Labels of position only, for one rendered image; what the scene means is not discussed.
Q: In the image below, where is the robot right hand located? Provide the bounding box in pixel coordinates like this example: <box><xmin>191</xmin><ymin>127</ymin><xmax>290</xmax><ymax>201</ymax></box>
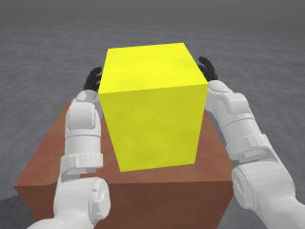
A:
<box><xmin>197</xmin><ymin>56</ymin><xmax>217</xmax><ymax>82</ymax></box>

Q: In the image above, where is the pedestal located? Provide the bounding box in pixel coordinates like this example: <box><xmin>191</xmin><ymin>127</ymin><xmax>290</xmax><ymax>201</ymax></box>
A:
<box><xmin>13</xmin><ymin>102</ymin><xmax>234</xmax><ymax>229</ymax></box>

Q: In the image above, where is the left robot upper arm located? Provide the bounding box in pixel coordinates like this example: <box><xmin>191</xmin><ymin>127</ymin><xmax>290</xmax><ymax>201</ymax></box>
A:
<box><xmin>27</xmin><ymin>177</ymin><xmax>111</xmax><ymax>229</ymax></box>

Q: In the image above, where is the robot left hand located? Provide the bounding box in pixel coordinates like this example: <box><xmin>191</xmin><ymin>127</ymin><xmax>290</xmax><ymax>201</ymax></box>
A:
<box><xmin>83</xmin><ymin>67</ymin><xmax>102</xmax><ymax>93</ymax></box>

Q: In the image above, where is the robot left forearm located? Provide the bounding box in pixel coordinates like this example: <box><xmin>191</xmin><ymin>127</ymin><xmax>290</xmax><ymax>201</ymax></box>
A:
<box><xmin>53</xmin><ymin>90</ymin><xmax>103</xmax><ymax>214</ymax></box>

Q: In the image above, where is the carton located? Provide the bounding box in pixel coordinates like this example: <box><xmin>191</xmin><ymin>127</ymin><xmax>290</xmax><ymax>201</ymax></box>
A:
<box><xmin>98</xmin><ymin>43</ymin><xmax>209</xmax><ymax>172</ymax></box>

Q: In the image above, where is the right robot upper arm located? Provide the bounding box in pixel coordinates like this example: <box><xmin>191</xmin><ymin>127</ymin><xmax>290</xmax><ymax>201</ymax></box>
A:
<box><xmin>232</xmin><ymin>158</ymin><xmax>305</xmax><ymax>229</ymax></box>

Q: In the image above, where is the robot right forearm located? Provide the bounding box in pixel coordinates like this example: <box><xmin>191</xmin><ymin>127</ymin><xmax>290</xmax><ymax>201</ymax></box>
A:
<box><xmin>204</xmin><ymin>80</ymin><xmax>295</xmax><ymax>192</ymax></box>

